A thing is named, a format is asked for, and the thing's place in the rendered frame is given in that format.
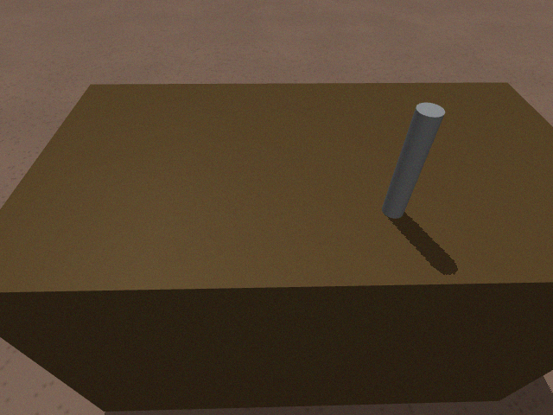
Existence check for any can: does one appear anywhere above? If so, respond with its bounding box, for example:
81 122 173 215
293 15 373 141
382 103 445 219

